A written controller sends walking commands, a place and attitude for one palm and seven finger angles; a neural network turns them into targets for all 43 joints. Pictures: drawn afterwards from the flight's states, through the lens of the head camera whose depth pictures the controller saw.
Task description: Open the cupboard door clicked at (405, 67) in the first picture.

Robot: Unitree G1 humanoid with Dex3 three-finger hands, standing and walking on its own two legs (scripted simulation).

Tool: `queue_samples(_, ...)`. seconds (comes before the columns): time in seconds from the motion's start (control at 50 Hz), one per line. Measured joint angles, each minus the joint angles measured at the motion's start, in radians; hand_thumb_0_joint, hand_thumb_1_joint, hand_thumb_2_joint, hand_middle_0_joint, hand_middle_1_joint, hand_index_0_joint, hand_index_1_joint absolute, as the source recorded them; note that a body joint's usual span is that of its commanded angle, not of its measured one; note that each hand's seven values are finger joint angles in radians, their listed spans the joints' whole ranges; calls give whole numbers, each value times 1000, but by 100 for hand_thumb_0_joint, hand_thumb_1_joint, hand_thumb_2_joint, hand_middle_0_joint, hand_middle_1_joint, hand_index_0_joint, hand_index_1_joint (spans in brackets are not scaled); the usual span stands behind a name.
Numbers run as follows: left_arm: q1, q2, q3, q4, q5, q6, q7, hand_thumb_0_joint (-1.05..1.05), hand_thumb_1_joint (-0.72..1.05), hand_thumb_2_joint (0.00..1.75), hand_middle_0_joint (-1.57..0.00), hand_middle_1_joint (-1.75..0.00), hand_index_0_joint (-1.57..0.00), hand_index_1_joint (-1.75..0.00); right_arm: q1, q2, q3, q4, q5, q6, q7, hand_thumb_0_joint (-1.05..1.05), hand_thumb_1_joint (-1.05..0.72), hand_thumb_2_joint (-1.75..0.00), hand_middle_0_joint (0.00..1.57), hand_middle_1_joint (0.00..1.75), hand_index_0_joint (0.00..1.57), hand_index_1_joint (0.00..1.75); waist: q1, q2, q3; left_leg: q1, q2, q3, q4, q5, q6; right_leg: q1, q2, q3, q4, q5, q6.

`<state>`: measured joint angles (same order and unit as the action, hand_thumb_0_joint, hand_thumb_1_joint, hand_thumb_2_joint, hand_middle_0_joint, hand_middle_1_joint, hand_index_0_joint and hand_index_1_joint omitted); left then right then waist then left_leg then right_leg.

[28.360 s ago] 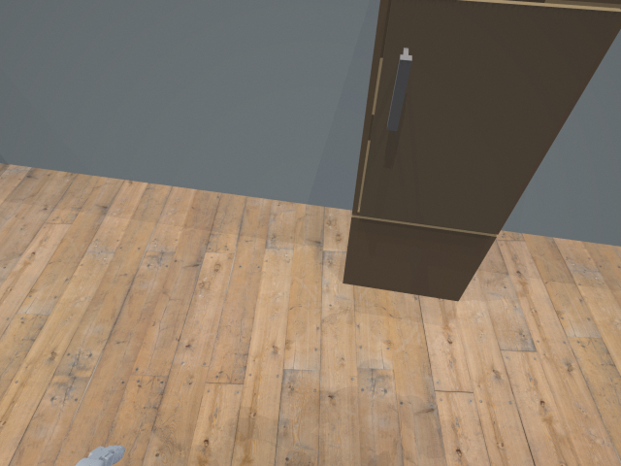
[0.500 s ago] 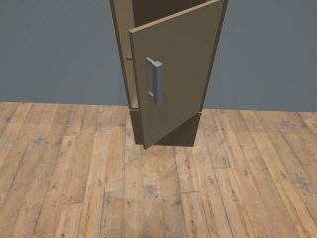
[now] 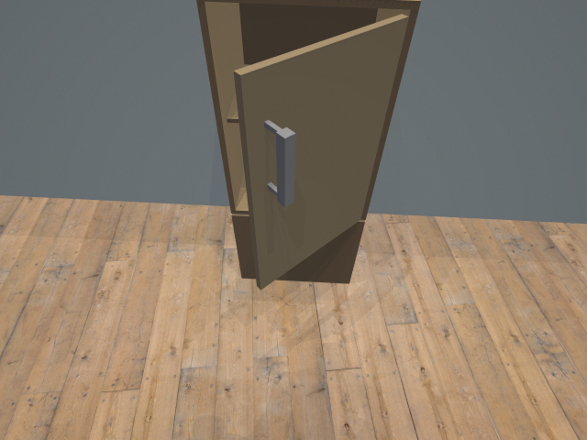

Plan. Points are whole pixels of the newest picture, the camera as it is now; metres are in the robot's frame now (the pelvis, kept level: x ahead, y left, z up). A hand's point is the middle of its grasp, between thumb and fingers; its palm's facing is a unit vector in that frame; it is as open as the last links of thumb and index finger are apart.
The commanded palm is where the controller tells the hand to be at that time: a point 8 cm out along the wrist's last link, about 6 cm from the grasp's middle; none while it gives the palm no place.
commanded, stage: look to check the result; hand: left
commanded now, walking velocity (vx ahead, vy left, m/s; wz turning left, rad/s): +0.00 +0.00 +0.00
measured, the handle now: (278, 164) +0.55 +0.06 +0.07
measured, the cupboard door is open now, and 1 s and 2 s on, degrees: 44 44 44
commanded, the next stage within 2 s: walk to a spot facing it in 0.56 s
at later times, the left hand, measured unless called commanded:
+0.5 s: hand out of the picture -0.01 +0.16 -0.18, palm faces +0.05 -0.98 -0.17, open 7.4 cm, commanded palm none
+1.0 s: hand out of the picture +0.02 +0.18 -0.18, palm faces -0.04 -0.98 -0.20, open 7.4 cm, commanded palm none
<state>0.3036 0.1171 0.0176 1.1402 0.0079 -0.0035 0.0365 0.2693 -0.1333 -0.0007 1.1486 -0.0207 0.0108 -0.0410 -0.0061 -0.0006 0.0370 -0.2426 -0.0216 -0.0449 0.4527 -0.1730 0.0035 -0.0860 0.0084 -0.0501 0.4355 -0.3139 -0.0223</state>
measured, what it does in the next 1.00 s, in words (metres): stands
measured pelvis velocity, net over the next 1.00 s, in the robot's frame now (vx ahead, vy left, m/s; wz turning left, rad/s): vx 0.01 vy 0.00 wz -0.13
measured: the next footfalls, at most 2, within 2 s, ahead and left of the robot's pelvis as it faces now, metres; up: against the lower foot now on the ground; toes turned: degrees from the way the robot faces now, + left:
left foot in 1.64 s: +0.13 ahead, +0.09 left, +0.00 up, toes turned -30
right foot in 1.98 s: -0.03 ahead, -0.13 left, +0.00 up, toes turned -45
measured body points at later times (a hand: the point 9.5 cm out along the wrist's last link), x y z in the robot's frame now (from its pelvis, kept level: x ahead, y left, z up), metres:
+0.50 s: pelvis +0.01 +0.00 +0.00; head +0.03 +0.00 +0.45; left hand -0.01 +0.21 -0.16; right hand +0.01 -0.22 -0.16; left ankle +0.05 +0.12 -0.74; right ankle -0.05 -0.10 -0.74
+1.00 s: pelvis +0.01 +0.00 -0.01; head +0.04 +0.00 +0.44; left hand +0.02 +0.23 -0.17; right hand +0.01 -0.24 -0.16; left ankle +0.05 +0.12 -0.74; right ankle -0.05 -0.10 -0.74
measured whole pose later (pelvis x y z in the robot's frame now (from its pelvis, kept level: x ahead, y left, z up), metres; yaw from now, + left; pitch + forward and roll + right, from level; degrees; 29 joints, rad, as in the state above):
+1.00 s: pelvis +0.01 +0.00 -0.01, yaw -7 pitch +0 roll +0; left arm 0.29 0.17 0.07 1.07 0.02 0.05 0.01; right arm 0.21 -0.17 -0.05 1.06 -0.02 0.03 -0.05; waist 0.01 -0.01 0.08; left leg -0.29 0.04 0.07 0.55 -0.26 0.00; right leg -0.19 0.05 0.06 0.56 -0.36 -0.03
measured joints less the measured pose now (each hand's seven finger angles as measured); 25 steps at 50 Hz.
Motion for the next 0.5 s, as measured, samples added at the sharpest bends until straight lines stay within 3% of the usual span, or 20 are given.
queue_samples(0.5, 4, 7, -6, 8, -2, 0, 0, 1, 91, 90, -20, -29, -20, -30, -28, -12, 6, 11, 3, 0, -1, 1, -92, -90, 20, 30, 20, 30, 7, -2, 22, 25, 0, 1, -22, -6, -2, 31, 0, 1, -35, 1, -1)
